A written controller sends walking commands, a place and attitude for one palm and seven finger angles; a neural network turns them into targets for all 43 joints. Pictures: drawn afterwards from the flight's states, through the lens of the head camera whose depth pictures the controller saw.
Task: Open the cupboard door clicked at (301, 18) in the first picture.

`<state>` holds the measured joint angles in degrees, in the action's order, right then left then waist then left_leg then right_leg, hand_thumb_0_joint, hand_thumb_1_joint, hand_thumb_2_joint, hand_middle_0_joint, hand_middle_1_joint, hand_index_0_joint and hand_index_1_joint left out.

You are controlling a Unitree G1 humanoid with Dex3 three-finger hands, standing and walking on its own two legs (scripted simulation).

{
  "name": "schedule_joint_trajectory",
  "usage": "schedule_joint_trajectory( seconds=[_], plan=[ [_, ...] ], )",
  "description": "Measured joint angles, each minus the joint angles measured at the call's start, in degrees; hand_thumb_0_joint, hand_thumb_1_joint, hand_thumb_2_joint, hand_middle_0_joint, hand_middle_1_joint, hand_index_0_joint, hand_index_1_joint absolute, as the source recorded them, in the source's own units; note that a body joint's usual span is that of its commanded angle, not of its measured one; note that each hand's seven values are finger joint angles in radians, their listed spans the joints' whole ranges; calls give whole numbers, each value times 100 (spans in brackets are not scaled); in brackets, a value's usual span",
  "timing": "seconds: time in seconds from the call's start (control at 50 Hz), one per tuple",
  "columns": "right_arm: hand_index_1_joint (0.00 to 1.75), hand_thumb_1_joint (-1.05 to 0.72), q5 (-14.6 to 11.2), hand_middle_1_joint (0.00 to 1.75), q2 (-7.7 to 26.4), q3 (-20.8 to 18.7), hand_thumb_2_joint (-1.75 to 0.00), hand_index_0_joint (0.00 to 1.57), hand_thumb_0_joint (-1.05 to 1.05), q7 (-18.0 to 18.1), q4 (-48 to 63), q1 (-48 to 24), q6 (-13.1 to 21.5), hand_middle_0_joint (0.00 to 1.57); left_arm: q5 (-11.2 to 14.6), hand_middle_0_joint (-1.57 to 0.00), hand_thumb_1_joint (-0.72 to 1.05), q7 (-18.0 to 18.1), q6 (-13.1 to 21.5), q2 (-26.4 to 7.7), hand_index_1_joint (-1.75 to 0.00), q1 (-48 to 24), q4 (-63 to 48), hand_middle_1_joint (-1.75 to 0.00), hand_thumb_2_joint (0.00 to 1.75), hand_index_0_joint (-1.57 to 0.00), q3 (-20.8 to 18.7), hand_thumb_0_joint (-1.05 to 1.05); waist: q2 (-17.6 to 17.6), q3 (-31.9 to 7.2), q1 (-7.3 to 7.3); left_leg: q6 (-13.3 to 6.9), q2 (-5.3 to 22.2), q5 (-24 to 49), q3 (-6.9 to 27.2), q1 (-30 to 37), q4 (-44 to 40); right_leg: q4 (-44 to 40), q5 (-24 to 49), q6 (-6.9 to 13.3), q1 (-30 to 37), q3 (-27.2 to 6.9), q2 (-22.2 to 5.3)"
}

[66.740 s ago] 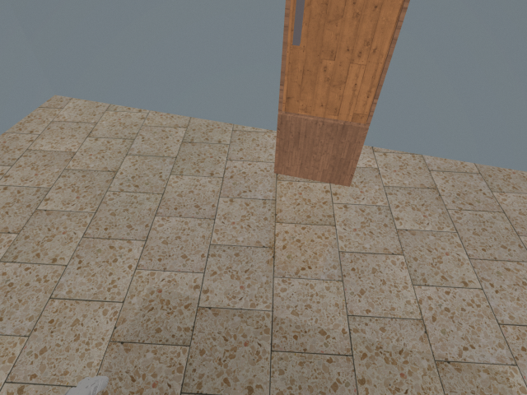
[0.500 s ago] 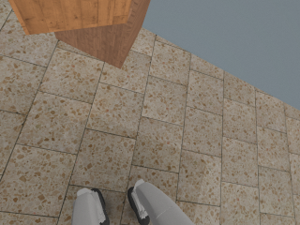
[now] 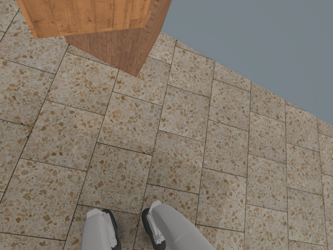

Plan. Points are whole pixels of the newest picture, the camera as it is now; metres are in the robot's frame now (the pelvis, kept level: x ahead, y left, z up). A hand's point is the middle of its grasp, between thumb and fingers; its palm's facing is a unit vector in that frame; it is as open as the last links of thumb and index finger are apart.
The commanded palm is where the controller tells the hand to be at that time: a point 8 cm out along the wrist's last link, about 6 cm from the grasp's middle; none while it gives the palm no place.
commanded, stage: move the hooked fingers beside the handle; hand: left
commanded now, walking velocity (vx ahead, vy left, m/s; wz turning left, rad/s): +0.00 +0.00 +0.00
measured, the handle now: out of the picture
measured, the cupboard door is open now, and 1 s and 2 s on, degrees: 43 43 43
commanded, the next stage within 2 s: slide the fingers in behind the handle in 0.54 s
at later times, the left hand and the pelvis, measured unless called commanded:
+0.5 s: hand out of the picture +0.67 +0.18 +0.15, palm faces +0.09 -1.00 +0.01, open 14.0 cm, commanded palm +0.70 +0.16 +0.14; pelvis +0.00 +0.00 +0.00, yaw +0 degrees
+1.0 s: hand out of the picture +0.67 +0.15 +0.15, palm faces +0.08 -1.00 +0.03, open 14.0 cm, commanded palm +0.70 +0.13 +0.14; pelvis +0.00 +0.00 +0.00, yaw +0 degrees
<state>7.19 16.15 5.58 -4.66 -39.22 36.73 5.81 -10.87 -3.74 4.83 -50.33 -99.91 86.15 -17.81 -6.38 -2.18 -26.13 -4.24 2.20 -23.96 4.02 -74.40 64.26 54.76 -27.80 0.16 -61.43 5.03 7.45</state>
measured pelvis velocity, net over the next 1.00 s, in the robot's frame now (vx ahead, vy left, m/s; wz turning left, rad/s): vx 0.00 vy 0.00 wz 0.00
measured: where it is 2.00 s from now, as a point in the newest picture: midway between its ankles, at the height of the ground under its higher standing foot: (134, 238)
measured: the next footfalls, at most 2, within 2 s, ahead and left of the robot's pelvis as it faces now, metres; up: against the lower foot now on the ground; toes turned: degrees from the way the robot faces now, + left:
none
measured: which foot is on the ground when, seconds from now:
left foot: down 0.00-1.00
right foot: down 0.00-1.00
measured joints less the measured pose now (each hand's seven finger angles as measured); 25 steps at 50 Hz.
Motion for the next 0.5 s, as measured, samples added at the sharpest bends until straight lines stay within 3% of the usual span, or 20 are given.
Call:
schedule_joint_trajectory(
  seconds=[0.14,0.38,0.5],
  plan=[
    [30,-91,39,30,16,3,-90,20,0,-16,77,-5,-12,20,-114,-30,-50,71,64,-142,-120,128,-70,-120,30,-30,-135,-1,-37,15,-29,-9,28,-35,-56,-50,59,89,-29,-8,-81,-53,12],
    [30,-91,-29,30,-68,89,-90,20,0,0,48,50,-89,20,-29,-30,-50,-132,-115,-290,-120,-23,144,-120,30,-30,-45,-1,-53,55,21,5,25,-6,-7,55,-22,-38,13,11,52,-15,23],
    [30,-91,-14,30,-24,48,-90,20,0,11,12,32,-7,20,49,-30,-50,-141,38,-221,-120,98,31,-120,30,-30,-22,-1,-4,25,-3,7,28,-11,-7,36,-15,-34,12,9,33,-16,25]
  ],
)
